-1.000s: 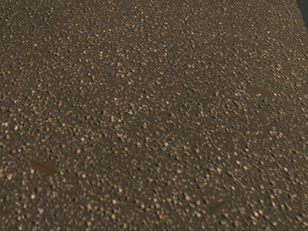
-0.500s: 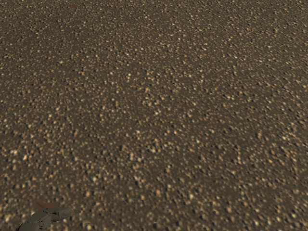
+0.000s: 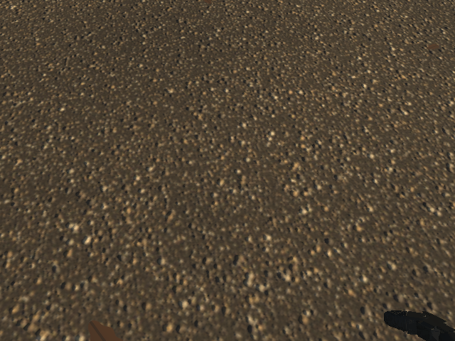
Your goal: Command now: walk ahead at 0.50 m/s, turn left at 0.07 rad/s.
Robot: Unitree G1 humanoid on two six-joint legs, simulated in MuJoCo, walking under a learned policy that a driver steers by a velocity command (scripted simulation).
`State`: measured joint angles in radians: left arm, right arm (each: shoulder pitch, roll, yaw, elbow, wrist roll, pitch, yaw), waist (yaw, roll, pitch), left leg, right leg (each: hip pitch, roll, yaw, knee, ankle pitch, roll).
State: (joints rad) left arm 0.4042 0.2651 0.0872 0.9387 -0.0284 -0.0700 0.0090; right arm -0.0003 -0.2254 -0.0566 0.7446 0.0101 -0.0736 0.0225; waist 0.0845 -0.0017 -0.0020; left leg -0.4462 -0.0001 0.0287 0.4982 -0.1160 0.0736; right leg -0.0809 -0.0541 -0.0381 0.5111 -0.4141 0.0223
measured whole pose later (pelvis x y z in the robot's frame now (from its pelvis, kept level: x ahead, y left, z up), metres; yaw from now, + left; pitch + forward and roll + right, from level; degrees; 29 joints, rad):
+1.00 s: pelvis +0.44 -0.03 +0.00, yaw -22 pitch +3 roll +0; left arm 0.21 0.31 0.08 0.72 -0.02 0.03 0.04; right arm 0.07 -0.28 -0.06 0.76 0.00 -0.04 -0.03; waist 0.04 0.01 0.01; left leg -0.40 -0.03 -0.12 0.52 -0.16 -0.06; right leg -0.31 0.16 0.22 0.54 -0.25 -0.05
